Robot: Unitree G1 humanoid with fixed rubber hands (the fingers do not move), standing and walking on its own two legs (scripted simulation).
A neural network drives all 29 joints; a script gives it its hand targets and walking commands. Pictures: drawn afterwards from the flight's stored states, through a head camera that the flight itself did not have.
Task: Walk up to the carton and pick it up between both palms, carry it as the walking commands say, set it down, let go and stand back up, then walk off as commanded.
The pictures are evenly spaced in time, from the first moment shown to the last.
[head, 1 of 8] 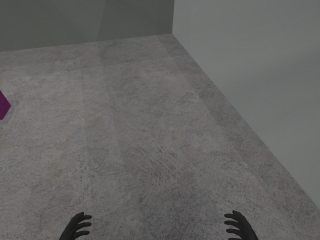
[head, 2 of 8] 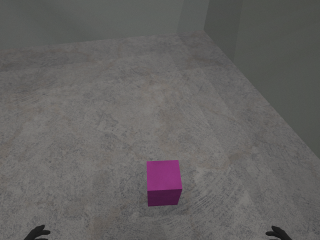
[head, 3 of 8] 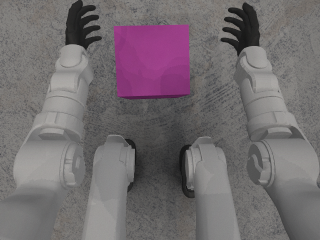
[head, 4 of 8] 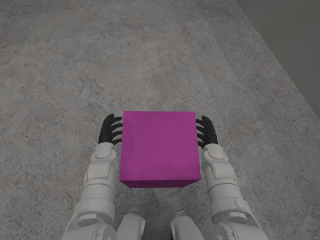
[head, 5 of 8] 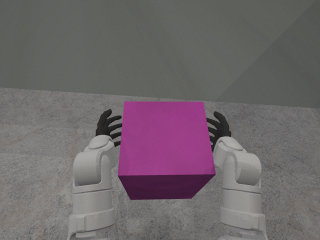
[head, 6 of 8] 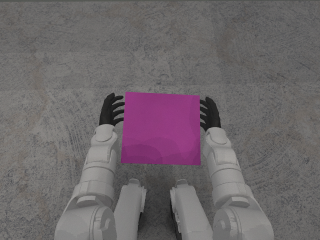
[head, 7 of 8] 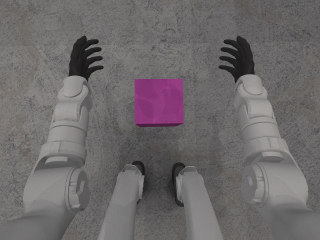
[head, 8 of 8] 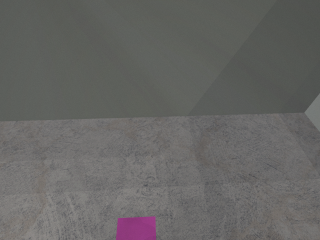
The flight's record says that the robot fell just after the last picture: no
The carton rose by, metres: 0.67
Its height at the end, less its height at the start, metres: +0.00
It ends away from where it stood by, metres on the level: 0.58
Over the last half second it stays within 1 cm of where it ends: yes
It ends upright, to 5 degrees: yes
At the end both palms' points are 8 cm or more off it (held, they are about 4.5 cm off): yes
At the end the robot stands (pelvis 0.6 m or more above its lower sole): yes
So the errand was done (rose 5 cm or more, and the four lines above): yes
